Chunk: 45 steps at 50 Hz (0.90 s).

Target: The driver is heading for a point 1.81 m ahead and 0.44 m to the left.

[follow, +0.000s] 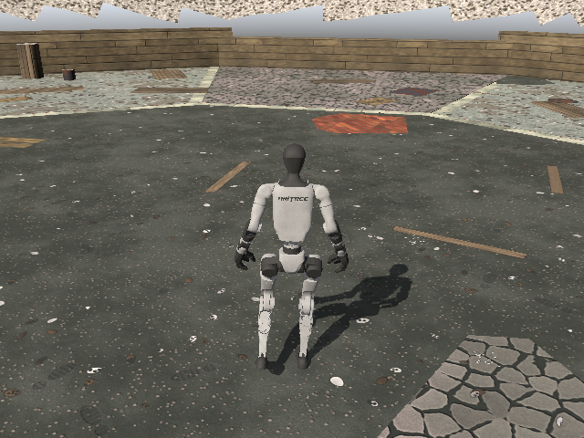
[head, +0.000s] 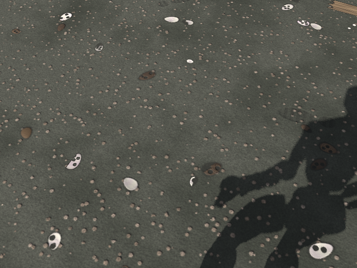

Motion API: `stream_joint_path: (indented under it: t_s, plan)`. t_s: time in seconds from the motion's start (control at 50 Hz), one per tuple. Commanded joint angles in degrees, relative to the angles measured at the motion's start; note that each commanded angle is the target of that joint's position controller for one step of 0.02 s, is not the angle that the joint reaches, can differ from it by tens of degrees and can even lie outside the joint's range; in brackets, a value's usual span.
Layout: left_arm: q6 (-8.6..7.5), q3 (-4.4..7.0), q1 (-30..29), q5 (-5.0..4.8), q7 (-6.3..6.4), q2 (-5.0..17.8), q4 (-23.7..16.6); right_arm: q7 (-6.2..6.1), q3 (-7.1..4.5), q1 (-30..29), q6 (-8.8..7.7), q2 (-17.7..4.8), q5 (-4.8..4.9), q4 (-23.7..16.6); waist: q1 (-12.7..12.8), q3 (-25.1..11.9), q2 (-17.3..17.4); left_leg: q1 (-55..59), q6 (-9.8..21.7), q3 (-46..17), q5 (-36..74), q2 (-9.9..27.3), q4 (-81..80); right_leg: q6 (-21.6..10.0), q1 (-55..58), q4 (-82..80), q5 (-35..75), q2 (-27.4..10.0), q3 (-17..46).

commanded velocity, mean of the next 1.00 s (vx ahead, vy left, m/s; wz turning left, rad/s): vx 0.50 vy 0.00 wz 0.26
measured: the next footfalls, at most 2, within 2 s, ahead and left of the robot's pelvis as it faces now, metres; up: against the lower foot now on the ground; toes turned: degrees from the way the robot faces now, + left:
left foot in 0.42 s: +0.43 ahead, +0.14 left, +0.00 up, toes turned +3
right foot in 0.90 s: +0.74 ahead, +0.00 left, +0.00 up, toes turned +23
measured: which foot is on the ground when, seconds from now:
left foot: up 0.00-0.40, down 0.42-0.90, up 0.92-1.00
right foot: down 0.00-0.44, up 0.46-0.88, down 0.90-1.00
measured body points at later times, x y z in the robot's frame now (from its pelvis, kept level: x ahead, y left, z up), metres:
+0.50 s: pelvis +0.30 +0.06 -0.01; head +0.34 +0.07 +0.44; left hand +0.34 +0.35 -0.13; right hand +0.48 -0.20 -0.11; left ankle +0.39 +0.14 -0.73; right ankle +0.13 -0.07 -0.64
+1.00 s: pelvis +0.60 +0.07 +0.00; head +0.63 +0.07 +0.45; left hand +0.69 +0.37 -0.08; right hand +0.76 -0.18 -0.12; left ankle +0.44 +0.14 -0.65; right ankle +0.70 -0.02 -0.73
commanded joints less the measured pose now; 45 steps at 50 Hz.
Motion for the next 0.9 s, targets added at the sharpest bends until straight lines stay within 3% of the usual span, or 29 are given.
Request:
stream_joint_path:
  t_s: [0.02,0.06,0.1,0.16,0.2,0.3,0.34,0.36,0.38,0.4,0.42,0.44,0.46,0.48,0.5,0.52,0.54,0.58,0.6,0.68,0.74,0.8,0.84,0.86,0.88,0.9]
  plan:
    - [-1.49,1.54,0.2,0.73,0.85,7.0,-4.5,-0.1,-1.88,0.4,-0.65,-7.0,-1.05,-4.1,-1.2,-7.4,-3.0,-12.5,-0.6,-3.6,5.0,3.3,-4.9,-11.4,14.1,-16.8,11.1,-15.4,22.7]
    - [-1.74,1.52,1.1,0.44,1.64,7.4,-4.1,-0.09,-1.6,-0.3,0.44,-5.5,-1.38,-4.0,-1.3,-6.5,-2.2,-12.3,-2.2,-2.0,9.0,2.9,-10.1,-11.0,11.4,-18.2,15.0,-14.1,18.0]
    - [-1.95,1.31,3.1,0.45,2.29,7.2,-2.9,0.14,-0.9,-3.2,0.87,-4.0,-1.51,-4.4,0.1,-5.0,-2.7,-13.7,-3.1,-1.1,16.2,2.9,-17.7,-9.7,11.4,-19.0,18.9,-13.1,13.8]
    - [-2.1,1.06,5.0,0.74,2.51,7.4,-1.4,0.78,-0.13,-7.7,0.72,-2.9,-0.65,-5.2,2.6,-3.5,-4.4,-11.6,-2.4,0.0,28.2,2.1,-28.4,-6.9,11.0,-20.3,14.5,-11.6,9.3]
    - [-2.39,1.0,6.4,0.78,2.45,7.8,-0.1,1.25,0.23,-10.6,0.57,-2.8,-0.08,-5.9,4.1,-1.9,-4.7,-11.3,-1.4,0.6,32.4,1.5,-32.5,-6.3,12.1,-21.7,10.6,-12.7,8.5]
    - [-1.75,1.09,9.1,0.86,2.54,7.9,3.2,3.05,0.51,-14.6,0.14,-3.6,0.39,-8.1,5.4,1.1,-3.0,-18.4,2.1,0.6,26.6,-0.3,-37.6,-5.4,25.1,-19.3,16.5,-17.0,6.1]
    - [-1.23,1.42,7.9,0.8,2.9,8.9,3.5,3.82,0.49,-13.0,0.04,-3.9,0.51,-8.5,3.9,-0.1,-4.3,-16.1,3.8,1.1,21.9,-1.4,-38.2,-4.3,27.5,-16.0,26.0,-18.4,4.6]
    - [-0.98,1.48,7.2,0.94,3.16,9.3,3.2,3.97,0.05,-10.8,0.13,-4.9,0.32,-8.2,2.6,-2.1,-4.9,-12.5,4.8,2.9,19.3,-3.4,-38.0,-3.4,28.5,-12.6,37.0,-17.9,3.1]
    - [-0.61,1.63,6.6,1.05,3.43,10.1,3.0,3.84,-0.68,-6.9,0.4,-6.2,0.11,-7.4,0.6,-5.4,-6.1,-6.4,5.9,4.7,17.0,-5.6,-37.3,-2.6,28.8,-7.2,47.6,-17.4,2.1]
    - [-0.07,1.44,5.2,1.03,3.72,10.1,2.5,3.5,-1.93,0.7,0.64,-8.2,-0.08,-5.4,-3.7,-9.8,-5.1,3.6,7.4,6.3,18.3,-8.0,-38.9,-1.0,26.8,3.1,54.1,-15.2,-0.3]
    - [-0.08,0.88,5.4,1.48,4.19,9.4,1.4,2.93,-3.11,9.2,0.99,-11.2,-0.28,-4.2,-7.3,-15.5,-1.8,19.9,10.4,-2.5,20.3,-2.7,-38.2,1.1,15.5,17.9,43.6,-13.6,-1.5]
    - [-1.52,-1.23,12.5,2.35,3.1,2.9,-0.1,2.76,-4.37,14.0,1.03,-16.5,-0.02,-3.9,-3.8,-23.1,11.8,42.2,22.0,-31.9,12.4,11.9,-40.6,6.1,-9.3,41.4,3.8,-2.5,-1.1]
    - [-3.35,-1.39,9.7,1.38,2.29,4.5,0.4,2.77,-3.1,15.5,1.2,-11.6,0.75,-3.2,-6.1,-26.0,10.6,47.4,23.1,-46.0,2.2,14.2,-50.1,5.8,-19.8,47.8,-20.6,0.3,7.0]
    - [-4.76,-0.59,3.7,-0.9,1.51,8.0,-1.7,2.38,-2.41,12.1,1.32,-9.4,0.54,-4.1,-6.8,-17.1,7.5,41.2,19.7,-38.7,-1.4,12.8,-51.7,4.4,-25.1,48.7,-16.9,-3.6,8.9]
    - [-5.52,-0.78,0.0,-1.05,1.48,8.0,-2.8,2.12,-2.07,8.4,1.45,-8.4,0.1,-5.3,-5.6,-11.5,2.0,32.3,17.7,-32.4,1.2,10.8,-52.7,3.7,-24.4,44.9,-12.4,-6.2,7.9]
    - [-5.72,-0.55,-1.6,0.35,1.74,7.8,-3.1,2.0,-1.59,5.5,1.6,-7.3,-0.27,-6.2,-3.6,-7.1,-1.3,23.6,17.1,-28.0,6.3,9.0,-54.1,4.1,-22.1,39.6,-9.9,-7.8,7.1]
    - [-5.37,-0.14,-1.1,1.27,2.06,8.0,-3.3,1.77,-1.18,3.9,1.5,-6.6,-0.86,-6.9,-1.6,-5.7,-0.1,17.8,16.8,-25.0,12.4,7.2,-55.3,4.5,-18.0,35.8,-8.3,-9.2,7.3]
    - [-4.19,-0.13,0.6,2.19,2.47,6.4,-3.2,1.41,-0.95,2.8,1.7,-5.8,-0.57,-7.7,0.3,-5.5,0.7,13.1,16.0,-20.4,18.6,4.3,-56.8,5.8,-14.6,31.3,-6.6,-9.9,6.3]
    - [-3.66,-0.33,1.5,1.91,2.63,5.7,-3.5,1.06,-1.44,2.9,1.65,-7.8,-0.71,-7.8,1.1,-5.4,3.7,10.4,17.1,-19.4,21.7,4.8,-57.1,7.0,-14.0,28.7,-5.7,-9.7,5.6]
    - [-3.57,-1.12,-6.9,2.02,2.8,3.7,-6.0,-0.22,-2.15,6.1,2.05,-9.2,0.35,-7.4,-2.0,-3.7,2.7,6.1,13.7,-13.2,24.0,0.2,-56.5,9.5,-11.3,11.1,9.4,-7.4,4.2]
    - [-4.19,-1.39,-12.4,1.12,2.05,3.0,-7.6,-0.77,-2.27,9.9,2.92,-9.2,0.67,-6.5,-4.5,-4.3,3.5,6.8,12.1,-14.5,20.9,-0.2,-54.8,9.7,-7.1,2.4,17.0,-4.6,3.9]
    - [-4.8,-0.83,-14.6,0.53,1.36,4.8,-8.5,-1.12,-2.19,11.9,3.78,-8.5,0.9,-6.1,-4.6,-4.3,4.3,12.8,11.3,-19.7,18.1,1.7,-50.3,8.8,-7.0,-2.4,14.0,-3.9,6.0]
    - [-5.36,-0.22,-12.9,0.36,1.09,6.2,-8.3,-1.32,-2.42,11.3,4.14,-8.7,0.59,-6.5,-3.0,-4.5,5.7,15.9,10.5,-23.1,19.4,3.1,-46.6,7.2,-5.0,-3.8,9.0,-3.9,6.5]
    - [-5.65,0.23,-9.7,0.35,1.2,7.0,-7.5,-1.28,-2.38,10.4,4.28,-8.3,0.49,-6.9,-1.0,-5.4,6.4,15.8,9.7,-23.5,21.3,2.7,-44.0,5.9,-0.6,-5.5,8.1,-4.0,5.8]
    - [-5.93,1.05,-4.2,0.9,1.56,8.6,-6.3,-1.07,-1.81,9.7,4.19,-6.7,0.26,-7.6,1.9,-9.2,5.8,14.0,8.1,-21.7,24.3,0.1,-37.9,3.8,8.8,-6.6,8.5,-5.6,6.0]
    - [-5.98,1.88,4.3,1.86,2.12,11.6,-5.7,-0.75,-0.61,9.5,3.89,-3.6,-0.57,-8.8,5.6,-17.1,1.0,7.3,6.1,-17.2,17.9,-3.3,-23.0,-0.1,23.6,-4.6,5.6,-14.7,14.2]
Keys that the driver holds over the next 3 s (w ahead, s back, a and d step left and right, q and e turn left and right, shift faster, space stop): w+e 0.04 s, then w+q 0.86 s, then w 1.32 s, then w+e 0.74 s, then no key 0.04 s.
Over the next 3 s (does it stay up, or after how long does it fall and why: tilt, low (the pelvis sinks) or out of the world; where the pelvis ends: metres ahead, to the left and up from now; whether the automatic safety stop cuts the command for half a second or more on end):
stays up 1.59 0.47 -0.01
